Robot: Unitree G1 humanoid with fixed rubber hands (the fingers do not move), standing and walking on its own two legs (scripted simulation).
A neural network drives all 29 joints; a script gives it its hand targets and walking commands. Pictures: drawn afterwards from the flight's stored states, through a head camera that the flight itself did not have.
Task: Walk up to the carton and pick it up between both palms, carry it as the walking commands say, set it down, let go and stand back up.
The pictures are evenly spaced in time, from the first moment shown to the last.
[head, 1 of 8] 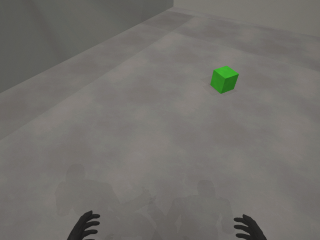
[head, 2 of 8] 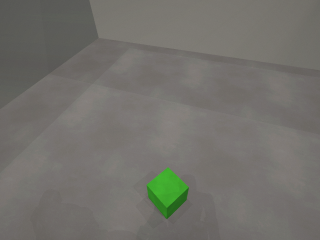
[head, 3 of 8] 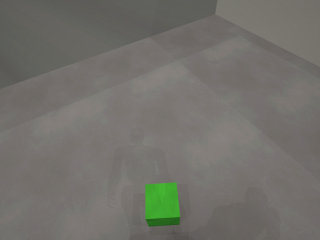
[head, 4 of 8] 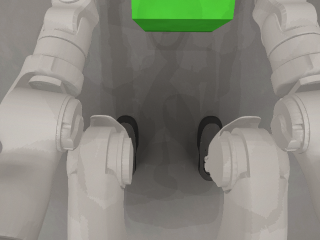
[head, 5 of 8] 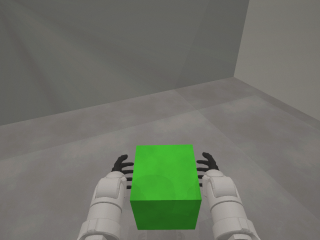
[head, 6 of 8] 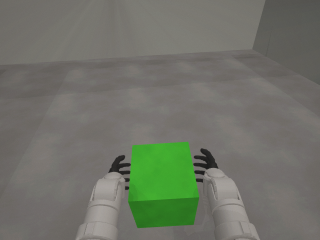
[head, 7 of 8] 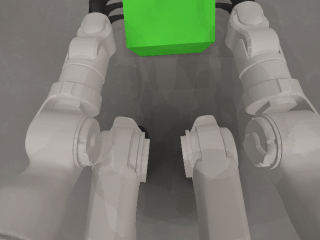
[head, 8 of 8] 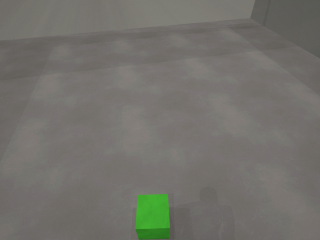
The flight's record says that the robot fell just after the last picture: no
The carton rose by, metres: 0.71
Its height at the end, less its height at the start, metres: +0.00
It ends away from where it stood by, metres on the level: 0.79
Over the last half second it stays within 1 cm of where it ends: yes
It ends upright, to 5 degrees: yes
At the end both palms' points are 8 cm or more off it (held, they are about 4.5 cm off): yes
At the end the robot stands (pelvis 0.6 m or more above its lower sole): yes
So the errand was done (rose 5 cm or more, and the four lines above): yes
